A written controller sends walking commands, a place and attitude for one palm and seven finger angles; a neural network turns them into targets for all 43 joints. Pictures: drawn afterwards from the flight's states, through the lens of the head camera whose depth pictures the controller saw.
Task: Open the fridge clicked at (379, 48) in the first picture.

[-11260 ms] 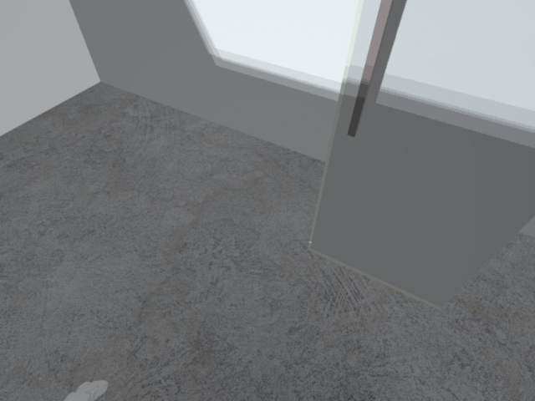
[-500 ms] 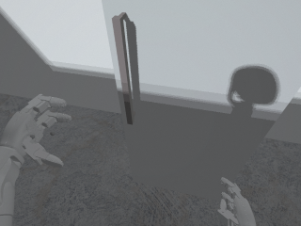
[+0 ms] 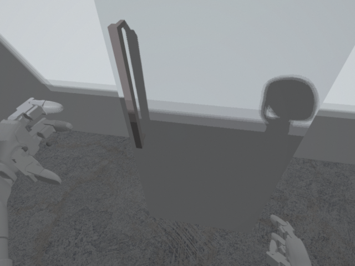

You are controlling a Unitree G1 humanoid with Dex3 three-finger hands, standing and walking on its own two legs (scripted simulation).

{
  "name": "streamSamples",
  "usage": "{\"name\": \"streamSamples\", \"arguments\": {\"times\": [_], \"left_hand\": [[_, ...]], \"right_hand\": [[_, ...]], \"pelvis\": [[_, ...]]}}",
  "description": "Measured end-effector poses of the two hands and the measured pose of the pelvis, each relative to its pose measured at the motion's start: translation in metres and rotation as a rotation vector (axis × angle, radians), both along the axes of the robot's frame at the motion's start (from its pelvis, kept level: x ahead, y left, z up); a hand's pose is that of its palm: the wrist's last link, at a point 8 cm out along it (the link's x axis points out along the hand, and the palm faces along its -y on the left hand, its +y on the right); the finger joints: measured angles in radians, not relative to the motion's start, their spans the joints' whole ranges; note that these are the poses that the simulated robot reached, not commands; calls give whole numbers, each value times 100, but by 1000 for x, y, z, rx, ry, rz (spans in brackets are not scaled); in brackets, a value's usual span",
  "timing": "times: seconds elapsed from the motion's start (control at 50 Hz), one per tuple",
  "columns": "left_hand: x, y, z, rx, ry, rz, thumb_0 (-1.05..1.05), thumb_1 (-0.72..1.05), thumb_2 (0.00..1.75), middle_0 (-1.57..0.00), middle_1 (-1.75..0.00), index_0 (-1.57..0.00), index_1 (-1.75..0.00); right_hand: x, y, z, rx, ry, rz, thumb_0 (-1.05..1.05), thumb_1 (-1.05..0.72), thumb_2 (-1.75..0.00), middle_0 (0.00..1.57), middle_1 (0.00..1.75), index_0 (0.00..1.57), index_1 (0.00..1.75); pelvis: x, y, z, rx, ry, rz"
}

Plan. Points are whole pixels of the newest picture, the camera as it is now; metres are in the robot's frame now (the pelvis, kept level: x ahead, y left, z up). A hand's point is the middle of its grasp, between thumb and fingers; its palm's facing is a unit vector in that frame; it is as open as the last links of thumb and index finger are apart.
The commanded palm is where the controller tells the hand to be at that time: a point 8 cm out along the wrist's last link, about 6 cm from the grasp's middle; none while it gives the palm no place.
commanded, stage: raise the hand to about handle height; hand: left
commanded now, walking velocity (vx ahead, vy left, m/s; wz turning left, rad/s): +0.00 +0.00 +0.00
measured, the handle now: (132, 95) +0.50 +0.17 +0.15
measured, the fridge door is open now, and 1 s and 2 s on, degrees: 0 0 0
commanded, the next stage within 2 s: move the hooked fingers beside the handle in 0.20 s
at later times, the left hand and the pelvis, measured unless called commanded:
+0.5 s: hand (43, 140) +0.29 +0.29 +0.18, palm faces +0.03 -0.99 -0.09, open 14.0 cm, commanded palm +0.26 +0.33 +0.20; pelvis -0.01 +0.01 +0.00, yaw +1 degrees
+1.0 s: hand (62, 123) +0.33 +0.27 +0.19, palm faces -0.02 -1.00 -0.07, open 14.0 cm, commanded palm +0.31 +0.31 +0.19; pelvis +0.00 +0.01 +0.00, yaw +1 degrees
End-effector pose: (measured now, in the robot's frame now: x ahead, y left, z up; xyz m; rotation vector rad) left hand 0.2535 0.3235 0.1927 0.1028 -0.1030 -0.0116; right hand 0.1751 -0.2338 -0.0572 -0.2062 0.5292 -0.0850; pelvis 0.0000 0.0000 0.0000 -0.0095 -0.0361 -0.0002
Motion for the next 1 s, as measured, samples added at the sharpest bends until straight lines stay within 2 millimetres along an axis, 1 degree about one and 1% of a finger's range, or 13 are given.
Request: {"name": "streamSamples", "arguments": {"times": [0.06,0.14,0.22,0.28,0.36,0.42,0.48,0.54,0.62,0.7,0.84,0.92,1.0], "left_hand": [[-5,6,7,5,-30,42,-1,-50,30,-30,-120,-30,-120],[-5,15,8,12,11,72,-1,-50,30,-30,-120,-30,-120],[-5,12,5,23,52,43,-1,-50,30,-30,-120,-30,-120],[-6,8,7,23,34,14,-1,-50,30,-30,-120,-30,-120],[-7,13,7,4,5,17,-1,-50,30,-30,-120,-30,-120],[-2,19,3,-15,23,43,-1,-50,30,-30,-120,-30,-120],[7,20,-3,-14,56,51,-1,-50,30,-30,-120,-30,-120],[18,13,-3,-1,57,26,-1,-50,30,-30,-120,-30,-120],[32,3,5,-4,9,-21,-1,-50,30,-30,-120,-30,-120],[42,1,7,-22,-4,-30,-1,-50,30,-30,-120,-30,-120],[45,9,-7,-30,69,9,-1,-50,30,-30,-120,-30,-120],[44,5,-3,-25,28,6,-1,-50,30,-30,-120,-30,-120],[53,-1,1,-33,4,-9,-1,-50,30,-30,-120,-30,-120]], "right_hand": [[1,3,2,4,-13,4,2,-91,-90,20,30,20,30],[1,8,-1,15,-8,17,2,-91,-90,20,30,20,30],[1,14,-5,26,-1,27,2,-90,-90,20,30,20,30],[1,18,-5,32,-2,31,2,-90,-90,20,30,20,30],[-1,21,-4,33,-3,35,2,-90,-90,21,30,20,30],[-2,22,-4,24,7,38,2,-90,-90,21,30,20,30],[-4,21,-6,14,20,35,2,-90,-90,21,30,20,30],[-7,20,-7,5,30,26,2,-90,-90,21,30,20,30],[-10,19,-7,2,38,9,2,-90,-90,21,30,20,30],[-13,19,-7,11,41,-9,2,-90,-90,21,30,20,30],[-15,16,-10,11,71,-21,2,-90,-90,21,30,20,30],[-14,16,-11,-3,83,-14,2,-90,-90,20,30,20,30],[-11,19,-12,-8,89,-9,2,-90,-90,20,30,20,30]], "pelvis": [[-1,-1,0,-1,-10,4],[-4,0,1,0,-12,10],[-6,2,1,1,-10,13],[-6,3,1,1,-10,12],[-5,4,1,0,-11,12],[-7,5,1,-1,-11,16],[-8,6,1,-1,-8,19],[-8,9,1,-1,-3,21],[-5,11,1,0,4,14],[-1,12,2,1,11,4],[2,14,2,2,23,-1],[2,15,2,-1,22,5],[2,15,2,-1,21,14]]}}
